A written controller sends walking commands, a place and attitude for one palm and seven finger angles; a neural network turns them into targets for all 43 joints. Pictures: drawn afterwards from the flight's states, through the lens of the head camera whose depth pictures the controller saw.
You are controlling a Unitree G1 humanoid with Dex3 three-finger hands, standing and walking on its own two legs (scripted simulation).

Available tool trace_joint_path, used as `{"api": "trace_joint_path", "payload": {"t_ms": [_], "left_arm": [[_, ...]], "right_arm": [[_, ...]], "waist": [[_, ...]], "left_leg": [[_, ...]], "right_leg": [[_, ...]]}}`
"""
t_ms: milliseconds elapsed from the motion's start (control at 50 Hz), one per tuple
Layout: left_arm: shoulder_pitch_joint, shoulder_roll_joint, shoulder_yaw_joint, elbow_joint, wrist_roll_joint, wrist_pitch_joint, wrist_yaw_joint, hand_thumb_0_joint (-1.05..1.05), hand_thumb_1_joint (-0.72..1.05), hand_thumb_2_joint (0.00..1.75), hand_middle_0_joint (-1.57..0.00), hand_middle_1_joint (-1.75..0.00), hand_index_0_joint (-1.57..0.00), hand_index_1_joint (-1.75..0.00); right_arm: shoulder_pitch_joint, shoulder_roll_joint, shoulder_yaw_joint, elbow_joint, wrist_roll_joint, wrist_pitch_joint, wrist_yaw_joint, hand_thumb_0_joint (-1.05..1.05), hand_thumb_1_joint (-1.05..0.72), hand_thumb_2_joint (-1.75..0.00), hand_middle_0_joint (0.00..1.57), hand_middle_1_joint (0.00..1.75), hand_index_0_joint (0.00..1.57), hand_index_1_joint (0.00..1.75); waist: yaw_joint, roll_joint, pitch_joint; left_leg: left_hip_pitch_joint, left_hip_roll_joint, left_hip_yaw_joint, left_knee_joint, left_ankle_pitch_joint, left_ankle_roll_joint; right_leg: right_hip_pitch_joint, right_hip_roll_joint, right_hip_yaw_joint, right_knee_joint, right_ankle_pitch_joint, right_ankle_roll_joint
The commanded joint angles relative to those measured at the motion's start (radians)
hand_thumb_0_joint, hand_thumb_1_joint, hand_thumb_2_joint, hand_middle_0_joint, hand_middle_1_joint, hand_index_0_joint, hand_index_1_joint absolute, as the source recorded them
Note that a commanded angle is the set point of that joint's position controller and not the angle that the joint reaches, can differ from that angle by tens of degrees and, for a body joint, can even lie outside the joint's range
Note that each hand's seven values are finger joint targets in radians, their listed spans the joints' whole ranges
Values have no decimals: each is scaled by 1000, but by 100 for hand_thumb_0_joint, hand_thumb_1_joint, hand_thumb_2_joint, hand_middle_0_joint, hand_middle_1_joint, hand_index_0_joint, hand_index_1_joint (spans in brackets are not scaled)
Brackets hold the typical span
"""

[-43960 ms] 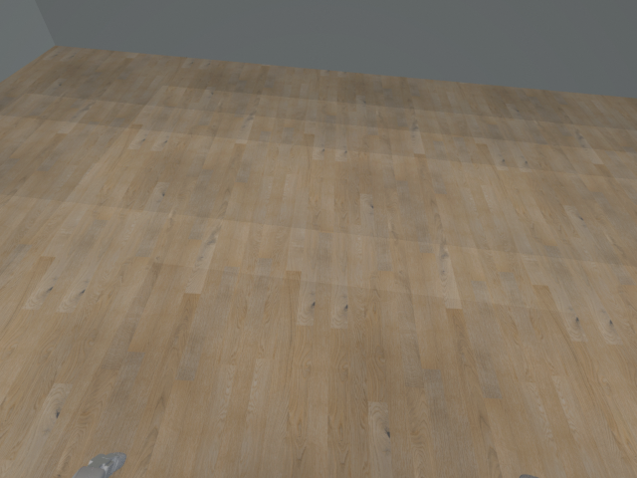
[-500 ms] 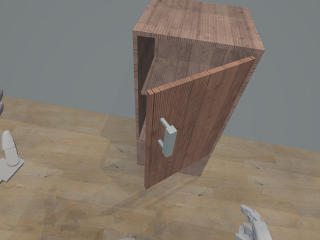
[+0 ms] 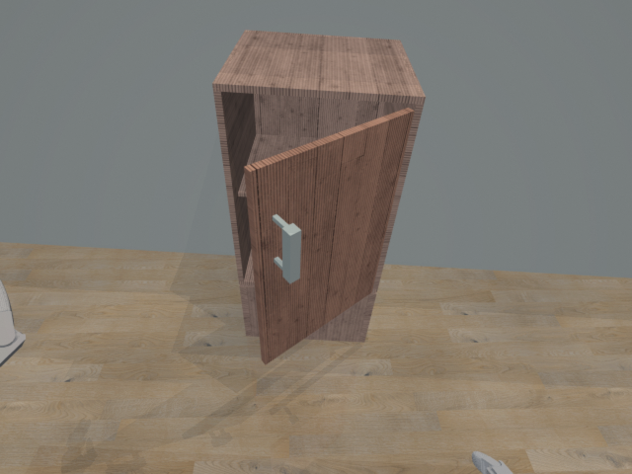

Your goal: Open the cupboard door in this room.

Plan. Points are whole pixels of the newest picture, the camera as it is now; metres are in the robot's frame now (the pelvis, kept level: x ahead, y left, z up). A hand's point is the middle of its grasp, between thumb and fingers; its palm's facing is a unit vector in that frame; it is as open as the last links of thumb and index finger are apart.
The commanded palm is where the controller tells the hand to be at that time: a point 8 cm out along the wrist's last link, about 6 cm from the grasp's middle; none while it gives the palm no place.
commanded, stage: stop stepping back and stand still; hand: left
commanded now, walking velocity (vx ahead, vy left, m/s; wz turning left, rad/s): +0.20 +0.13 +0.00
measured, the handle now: (284, 248) +0.51 +0.11 -0.02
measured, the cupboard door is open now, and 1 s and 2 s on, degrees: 41 41 41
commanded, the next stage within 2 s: let the arm hang, fingers relaxed in 0.52 s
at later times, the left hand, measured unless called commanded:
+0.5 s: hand (28, 359) +0.15 +0.26 +0.18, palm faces +0.51 -0.71 -0.49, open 7.4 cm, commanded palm +0.12 +0.28 +0.18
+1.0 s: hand out of the picture -0.02 +0.19 -0.17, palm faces +0.05 -0.98 -0.17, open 7.0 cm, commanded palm none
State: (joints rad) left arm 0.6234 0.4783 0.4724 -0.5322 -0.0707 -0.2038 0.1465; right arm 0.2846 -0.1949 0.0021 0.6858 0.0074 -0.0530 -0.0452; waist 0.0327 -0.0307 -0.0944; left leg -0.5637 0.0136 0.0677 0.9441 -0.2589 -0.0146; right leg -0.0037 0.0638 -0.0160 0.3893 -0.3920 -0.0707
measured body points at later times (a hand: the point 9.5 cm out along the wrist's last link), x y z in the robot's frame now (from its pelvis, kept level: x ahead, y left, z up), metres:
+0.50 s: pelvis -0.03 -0.01 +0.00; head -0.04 -0.03 +0.45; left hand +0.12 +0.30 +0.21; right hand +0.10 -0.24 -0.11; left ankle +0.00 +0.11 -0.70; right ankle -0.03 -0.11 -0.73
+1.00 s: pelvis -0.06 +0.00 +0.00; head -0.05 +0.03 +0.45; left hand -0.02 +0.24 -0.16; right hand +0.01 -0.24 -0.13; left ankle -0.02 +0.12 -0.73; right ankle -0.03 -0.11 -0.73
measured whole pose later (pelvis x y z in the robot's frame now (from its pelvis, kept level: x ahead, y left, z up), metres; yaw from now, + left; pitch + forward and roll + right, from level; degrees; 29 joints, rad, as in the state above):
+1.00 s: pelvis -0.06 +0.00 +0.00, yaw +2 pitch -2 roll -1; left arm 0.26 0.22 0.02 0.93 0.01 0.04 0.01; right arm 0.21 -0.19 0.01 0.97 -0.03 0.04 -0.01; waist 0.01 -0.06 0.06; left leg -0.28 0.01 -0.02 0.51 -0.21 0.00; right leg -0.23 0.00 -0.08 0.47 -0.21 -0.01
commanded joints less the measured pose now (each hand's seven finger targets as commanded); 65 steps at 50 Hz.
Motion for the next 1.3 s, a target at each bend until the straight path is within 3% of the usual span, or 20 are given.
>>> {"api": "trace_joint_path", "payload": {"t_ms": [0,60,100,140,220,280,320,340,360,380,460,580,600,620,660,760,860,960,1100,1280], "left_arm": [[-273,81,12,56,24,-41,20,0,90,90,-20,-30,-20,-30],[-384,62,-57,-4,34,-47,23,0,90,90,-20,-30,-20,-30],[-413,94,-30,-154,36,-65,32,0,90,90,-20,-30,-20,-30],[-321,156,48,-212,45,-89,43,0,90,90,-20,-30,-20,-30],[-50,254,219,-339,25,-80,51,0,90,90,-20,-30,-20,-30],[35,171,199,-226,23,-82,55,0,90,90,-20,-30,-20,-30],[12,108,148,-105,25,-74,46,0,90,90,-20,-30,-20,-30],[-20,105,129,-57,29,-73,41,0,90,90,-20,-30,-20,-30],[-47,115,120,-10,29,-66,34,0,90,90,-20,-30,-20,-30],[-122,106,90,3,28,-59,33,0,90,90,-20,-30,-20,-30],[-217,53,-2,75,45,-60,27,0,90,90,-20,-30,-20,-30],[-339,111,1,-226,49,-68,38,0,90,90,-20,-30,-20,-30],[-210,-109,-378,714,131,104,-109,0,90,90,-20,-30,-20,-30],[-155,-152,-378,728,116,176,-127,0,90,90,-20,-30,-20,-30],[-202,-136,-368,746,111,190,-139,0,90,90,-20,-30,-20,-30],[-364,-109,-410,1035,100,189,-143,0,90,90,-20,-30,-20,-30],[-380,-121,-432,1280,93,212,-135,0,90,90,-20,-30,-20,-30],[-354,-152,-431,1430,92,213,-133,0,90,90,-20,-30,-20,-30],[-324,-186,-440,1549,90,211,-128,0,90,90,-20,-30,-20,-30],[-266,-214,-439,1620,89,215,-118,0,90,90,-20,-30,-20,-30]], "right_arm": [[-167,-110,-27,-161,10,-91,-39,0,-90,-90,20,30,20,30],[-158,-153,-55,-163,1,-127,-50,0,-90,-90,20,30,20,30],[-141,-183,-62,-188,1,-128,-35,0,-90,-90,20,30,20,30],[-132,-122,-49,-172,-25,-150,-21,0,-90,-90,20,30,20,30],[-183,-116,-51,-185,-16,-160,-3,0,-90,-90,20,30,20,30],[-168,-102,-39,-217,-11,-134,-8,0,-90,-90,20,30,20,30],[-147,-104,-51,-214,-6,-119,-13,0,-90,-90,20,30,20,30],[-138,-108,-56,-206,-8,-112,-13,0,-90,-90,20,30,20,30],[-138,-120,-62,-203,-10,-105,-15,0,-90,-90,20,30,20,30],[-128,-125,-61,-182,-10,-105,-15,0,-90,-90,20,30,20,30],[-136,-117,-41,-144,-7,-114,-29,0,-90,-90,20,30,20,30],[-169,-139,-51,-173,-16,-153,-47,0,-90,-90,20,30,20,30],[-180,-336,-107,82,-35,-153,49,0,-90,-90,20,30,20,30],[-125,-272,-106,44,-24,-85,44,0,-90,-90,20,30,20,30],[-114,-231,-82,38,-25,-41,41,0,-90,-90,20,30,20,30],[-119,-186,-45,76,-33,8,40,0,-90,-90,20,30,20,30],[-163,-155,-17,147,-36,42,32,0,-90,-90,20,30,20,30],[-91,-117,-22,226,-38,65,25,0,-90,-90,20,30,20,30],[31,-97,-31,310,-35,70,20,0,-90,-90,20,30,20,30],[96,-47,-24,386,-35,66,18,0,-90,-90,20,30,20,30]], "waist": [[-44,-52,182],[-55,-37,94],[-65,231,16],[-48,203,26],[0,256,16],[-19,341,48],[-34,165,92],[-47,-9,126],[-56,-171,147],[-50,-227,157],[-54,-136,116],[-22,81,32],[-61,85,67],[-22,48,-16],[-18,114,-38],[-37,-97,-44],[-19,175,37],[-33,228,109],[-42,-9,166],[-33,28,198]], "left_leg": [[100,-2,45,-268,8,42],[453,-37,9,-454,72,102],[644,237,-393,-517,226,258],[523,344,-623,-672,87,331],[116,201,-238,-757,-242,165],[-90,162,-126,-713,-412,94],[-84,86,-42,-566,-379,41],[-7,33,-26,-389,-296,14],[75,-1,-44,-134,-193,-4],[85,6,-83,-2,-162,-5],[167,28,-70,-180,-87,14],[449,70,-126,-543,198,60],[327,128,-223,-362,537,85],[377,143,-169,-376,680,86],[283,135,-166,-400,559,90],[275,80,-153,-442,313,47],[252,76,-163,-559,133,46],[239,53,-160,-605,-139,35],[250,67,-177,-627,-158,51],[222,69,-180,-655,-189,61]], "right_leg": [[-137,-254,128,-50,520,-27],[-248,-196,86,194,585,72],[-489,-76,30,541,176,147],[-548,-52,117,773,-173,90],[-183,-85,23,509,-33,63],[46,-56,-63,294,-5,62],[20,-60,-37,106,2,56],[-122,-128,116,-63,-77,19],[-331,-285,416,-232,-251,-53],[-402,-374,515,-280,-280,-87],[-279,-264,219,-118,74,-39],[-216,-142,114,20,245,57],[-317,-180,31,235,509,54],[-256,-153,71,194,465,47],[-189,-148,19,200,456,43],[-147,-186,57,131,443,27],[-137,-152,62,43,194,51],[-195,-154,63,-48,49,35],[-254,-152,57,-75,-18,43],[-277,-146,49,-41,-35,48]]}}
